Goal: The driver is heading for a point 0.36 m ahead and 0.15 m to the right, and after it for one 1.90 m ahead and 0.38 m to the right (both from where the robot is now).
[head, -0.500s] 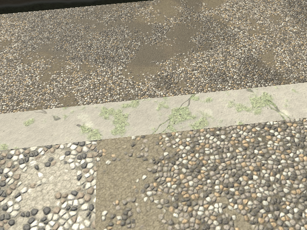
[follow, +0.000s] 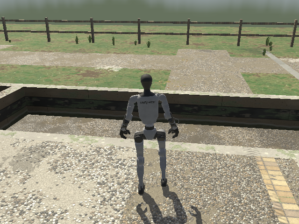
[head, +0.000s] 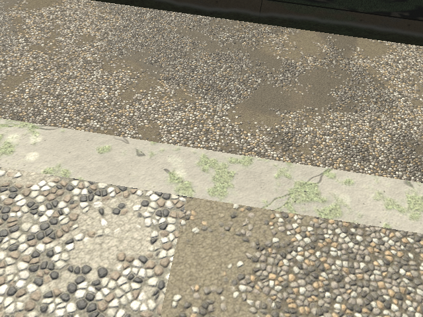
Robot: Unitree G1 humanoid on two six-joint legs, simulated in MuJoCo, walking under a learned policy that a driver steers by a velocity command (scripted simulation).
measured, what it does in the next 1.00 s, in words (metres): walks ahead, turning right: right foot, then left foot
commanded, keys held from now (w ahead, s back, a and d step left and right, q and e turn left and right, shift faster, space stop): w+e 0.36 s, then e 0.36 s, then no key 0.28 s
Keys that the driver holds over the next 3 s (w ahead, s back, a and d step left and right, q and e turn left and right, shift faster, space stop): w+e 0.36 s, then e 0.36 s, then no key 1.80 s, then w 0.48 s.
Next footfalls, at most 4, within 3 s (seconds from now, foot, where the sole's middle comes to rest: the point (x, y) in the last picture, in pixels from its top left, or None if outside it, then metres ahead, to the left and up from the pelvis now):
0.38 right None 0.32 -0.18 -0.78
0.86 left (215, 309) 0.52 -0.04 -0.78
1.16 right None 0.34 -0.24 -0.78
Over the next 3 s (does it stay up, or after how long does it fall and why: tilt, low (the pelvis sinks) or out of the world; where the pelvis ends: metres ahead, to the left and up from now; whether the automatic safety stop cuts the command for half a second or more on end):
stays up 0.52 -0.16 0.00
